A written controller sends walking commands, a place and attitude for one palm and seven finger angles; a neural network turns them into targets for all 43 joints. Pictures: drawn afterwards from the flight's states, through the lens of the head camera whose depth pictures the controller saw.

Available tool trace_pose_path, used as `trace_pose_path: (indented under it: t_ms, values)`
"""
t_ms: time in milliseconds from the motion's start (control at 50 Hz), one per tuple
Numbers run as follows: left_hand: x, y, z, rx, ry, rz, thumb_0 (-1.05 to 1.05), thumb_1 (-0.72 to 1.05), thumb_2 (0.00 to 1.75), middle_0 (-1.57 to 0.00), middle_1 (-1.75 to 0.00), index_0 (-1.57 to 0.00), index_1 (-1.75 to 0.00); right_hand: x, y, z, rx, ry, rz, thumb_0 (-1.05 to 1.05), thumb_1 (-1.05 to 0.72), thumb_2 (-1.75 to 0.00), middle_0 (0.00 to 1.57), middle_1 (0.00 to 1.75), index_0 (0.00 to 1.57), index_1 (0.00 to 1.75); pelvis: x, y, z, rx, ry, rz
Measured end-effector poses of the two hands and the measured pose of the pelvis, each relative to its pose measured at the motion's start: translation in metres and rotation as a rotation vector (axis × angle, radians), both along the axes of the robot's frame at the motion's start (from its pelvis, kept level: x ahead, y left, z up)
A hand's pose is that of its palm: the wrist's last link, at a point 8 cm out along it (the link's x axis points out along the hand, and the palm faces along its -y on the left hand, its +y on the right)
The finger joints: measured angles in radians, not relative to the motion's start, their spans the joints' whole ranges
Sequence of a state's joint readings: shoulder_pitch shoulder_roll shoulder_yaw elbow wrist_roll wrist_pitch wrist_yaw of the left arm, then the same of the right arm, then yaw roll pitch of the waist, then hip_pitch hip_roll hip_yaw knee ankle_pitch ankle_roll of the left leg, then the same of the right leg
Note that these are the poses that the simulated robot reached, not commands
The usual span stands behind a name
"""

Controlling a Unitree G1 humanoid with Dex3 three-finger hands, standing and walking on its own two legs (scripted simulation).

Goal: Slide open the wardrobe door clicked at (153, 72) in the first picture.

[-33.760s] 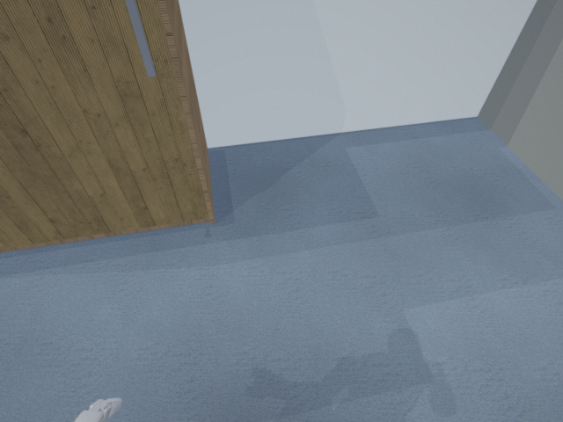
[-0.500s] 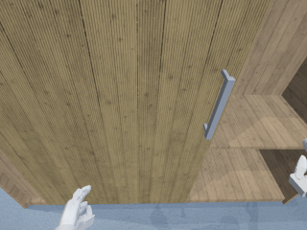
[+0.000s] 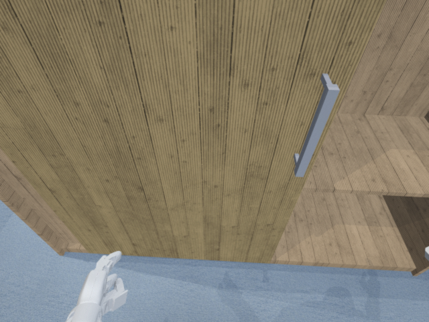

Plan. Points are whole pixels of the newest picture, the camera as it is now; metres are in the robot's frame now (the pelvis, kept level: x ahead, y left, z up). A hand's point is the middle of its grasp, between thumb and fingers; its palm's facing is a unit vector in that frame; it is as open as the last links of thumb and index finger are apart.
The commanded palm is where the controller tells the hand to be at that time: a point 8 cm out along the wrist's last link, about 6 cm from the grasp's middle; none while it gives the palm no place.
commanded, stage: step back with the hand held close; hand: right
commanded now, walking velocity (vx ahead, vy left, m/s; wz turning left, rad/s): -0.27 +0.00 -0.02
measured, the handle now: (310, 130) +0.48 -0.19 +0.11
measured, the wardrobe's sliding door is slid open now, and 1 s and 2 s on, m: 0.68 0.68 0.68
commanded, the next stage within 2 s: stop stepping back and stand still in 0.58 s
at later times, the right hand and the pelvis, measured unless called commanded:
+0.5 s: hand out of the picture +0.08 -0.28 +0.17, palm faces +0.52 +0.77 -0.38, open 7.4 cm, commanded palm +0.02 -0.31 +0.17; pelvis -0.09 -0.01 -0.02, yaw -4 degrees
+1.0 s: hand out of the picture -0.01 -0.30 +0.15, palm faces +0.50 +0.79 -0.35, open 7.4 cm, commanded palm -0.08 -0.32 +0.17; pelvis -0.21 -0.02 -0.01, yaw -3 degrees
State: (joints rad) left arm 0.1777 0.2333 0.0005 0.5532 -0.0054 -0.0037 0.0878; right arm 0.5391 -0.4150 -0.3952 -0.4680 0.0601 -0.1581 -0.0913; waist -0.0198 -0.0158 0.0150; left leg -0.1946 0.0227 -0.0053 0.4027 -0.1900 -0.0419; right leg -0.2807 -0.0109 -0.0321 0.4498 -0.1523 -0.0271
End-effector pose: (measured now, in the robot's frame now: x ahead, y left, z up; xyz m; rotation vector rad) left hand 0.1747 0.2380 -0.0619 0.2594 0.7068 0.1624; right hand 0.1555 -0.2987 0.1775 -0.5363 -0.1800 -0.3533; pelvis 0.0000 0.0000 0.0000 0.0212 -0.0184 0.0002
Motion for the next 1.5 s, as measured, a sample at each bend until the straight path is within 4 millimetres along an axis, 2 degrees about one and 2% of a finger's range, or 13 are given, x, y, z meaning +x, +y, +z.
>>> trace_pose_path:
  t_ms: [180, 380, 580, 680, 760, 820, 960, 1060, 1120, 1200, 1340, 1420, 1500]
  values:
    - [-0.039, -0.012, -0.006, 0.005, -0.011, -0.026, 0.01, 0.9, 0.9, -0.2, -0.3, -0.2, -0.3, -0.042, -0.016, -0.001, -0.041, -0.075, -0.041, 0.01, -0.89, -0.9, 0.22, 0.31, 0.21, 0.3, -0.035, -0.005, -0.009, 0.012, -0.01, -0.023]
    - [-0.071, -0.017, -0.018, 0.01, -0.005, -0.104, 0.01, 0.9, 0.9, -0.2, -0.3, -0.2, -0.3, -0.1, -0.009, -0.001, -0.039, -0.162, -0.085, 0.02, -0.89, -0.9, 0.21, 0.31, 0.21, 0.3, -0.07, 0.002, -0.016, 0.021, -0.018, -0.074]
    - [-0.115, -0.021, -0.014, 0.029, -0.043, -0.068, 0.01, 0.9, 0.9, -0.2, -0.3, -0.2, -0.3, -0.127, -0.019, 0.008, -0.058, -0.239, -0.037, 0.01, -0.89, -0.9, 0.22, 0.31, 0.21, 0.3, -0.116, -0.005, -0.019, 0.064, -0.035, -0.091]
    - [-0.139, -0.026, -0.014, -0.019, -0.064, -0.094, 0.01, 0.9, 0.9, -0.2, -0.3, -0.2, -0.3, -0.166, -0.015, 0.019, -0.101, -0.26, -0.034, 0.01, -0.89, -0.9, 0.21, 0.31, 0.21, 0.3, -0.14, 0.003, -0.019, 0.064, -0.013, -0.099]
    - [-0.16, -0.025, -0.02, -0.021, -0.032, -0.117, 0.01, 0.9, 0.9, -0.2, -0.3, -0.2, -0.3, -0.197, -0.008, 0.013, -0.083, -0.229, -0.038, 0.01, -0.89, -0.9, 0.21, 0.31, 0.21, 0.3, -0.167, 0.002, -0.019, 0.03, -0.018, -0.057]
    - [-0.182, -0.026, -0.015, 0.002, 0.016, -0.114, 0.01, 0.9, 0.9, -0.2, -0.3, -0.2, -0.3, -0.209, -0.015, 0.006, -0.005, -0.209, -0.069, 0.01, -0.89, -0.9, 0.22, 0.31, 0.21, 0.3, -0.176, -0.004, -0.009, -0.004, -0.012, -0.042]
    - [-0.224, -0.026, -0.006, 0.046, -0.029, -0.046, 0.01, 0.9, 0.9, -0.2, -0.3, -0.2, -0.3, -0.207, -0.042, -0.017, 0.082, -0.182, -0.105, 0.01, -0.89, -0.9, 0.21, 0.31, 0.21, 0.3, -0.206, -0.019, -0.012, -0.009, -0.015, -0.05]
    - [-0.255, -0.034, 0.004, -0.014, -0.026, -0.016, 0.01, 0.9, 0.9, -0.2, -0.3, -0.2, -0.3, -0.218, -0.027, -0.002, 0.04, -0.111, -0.042, 0.02, -0.89, -0.9, 0.21, 0.31, 0.21, 0.3, -0.214, -0.017, 0.004, 0.009, -0.003, -0.039]
    - [-0.265, -0.032, -0.001, -0.017, 0.002, -0.027, 0.01, 0.9, 0.9, -0.2, -0.3, -0.2, -0.3, -0.229, -0.017, 0.009, -0.03, -0.104, -0.01, 0.02, -0.89, -0.9, 0.21, 0.31, 0.21, 0.3, -0.216, -0.012, 0.003, 0.002, 0.012, -0.042]
    - [-0.269, -0.021, -0.023, 0.003, 0.07, -0.035, 0.01, 0.9, 0.9, -0.2, -0.3, -0.2, -0.3, -0.238, -0.019, 0.012, -0.07, -0.151, -0.02, 0.01, -0.89, -0.9, 0.22, 0.31, 0.21, 0.3, -0.226, -0.013, -0.008, -0.005, 0.01, -0.025]
    - [-0.266, -0.015, -0.026, 0.047, 0.06, 0.009, 0.01, 0.9, 0.9, -0.2, -0.3, -0.2, -0.3, -0.224, -0.039, -0.008, 0.043, -0.177, -0.082, 0.01, -0.89, -0.9, 0.21, 0.31, 0.21, 0.3, -0.215, -0.029, -0.014, -0.014, -0.006, -0.029]
    - [-0.254, -0.024, -0.031, 0.024, 0.019, 0.026, 0.01, 0.9, 0.9, -0.2, -0.3, -0.2, -0.3, -0.206, -0.037, -0.012, 0.019, -0.169, -0.039, 0.01, -0.89, -0.9, 0.21, 0.31, 0.21, 0.3, -0.214, -0.031, -0.022, -0.042, -0.016, -0.023]
    - [-0.243, -0.039, -0.032, -0.052, 0.006, -0.009, 0.01, 0.9, 0.9, -0.2, -0.3, -0.2, -0.3, -0.197, -0.025, 0.0, -0.056, -0.125, -0.011, 0.02, -0.89, -0.9, 0.21, 0.31, 0.21, 0.3, -0.204, -0.023, -0.018, -0.047, -0.003, -0.024]
